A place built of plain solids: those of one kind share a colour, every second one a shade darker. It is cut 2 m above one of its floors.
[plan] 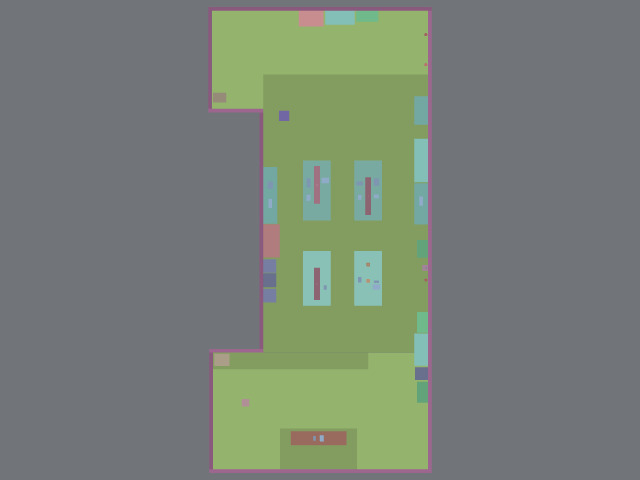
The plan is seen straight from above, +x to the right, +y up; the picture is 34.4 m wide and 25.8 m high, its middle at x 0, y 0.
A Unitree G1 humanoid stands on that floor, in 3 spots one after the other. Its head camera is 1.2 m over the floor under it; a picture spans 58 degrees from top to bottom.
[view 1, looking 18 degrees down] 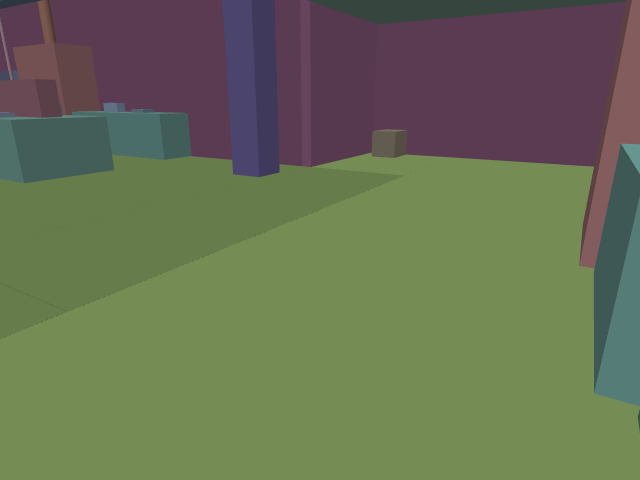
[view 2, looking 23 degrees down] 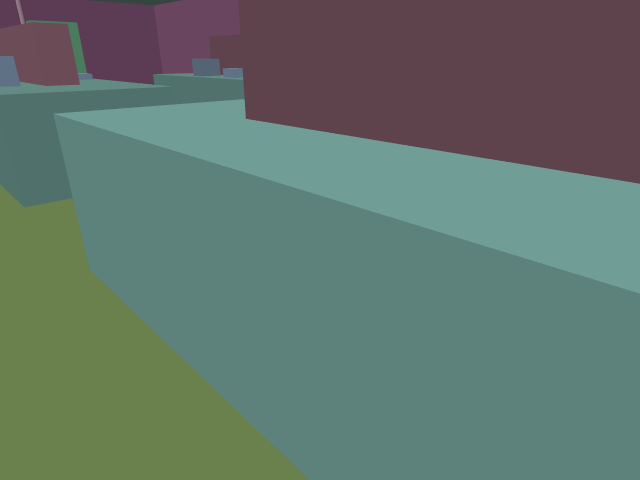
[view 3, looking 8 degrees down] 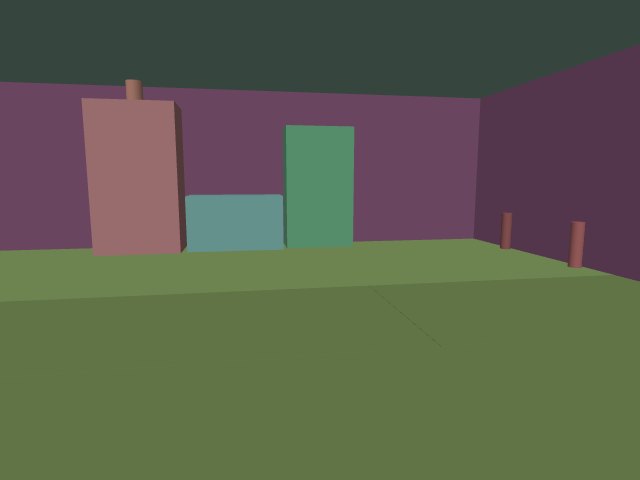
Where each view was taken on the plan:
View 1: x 3.81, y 11.37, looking -149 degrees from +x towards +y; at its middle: floor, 3.88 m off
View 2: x -1.54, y -3.25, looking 46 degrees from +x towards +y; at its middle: island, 0.98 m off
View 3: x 1.21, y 4.26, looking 80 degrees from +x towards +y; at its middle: tall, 7.66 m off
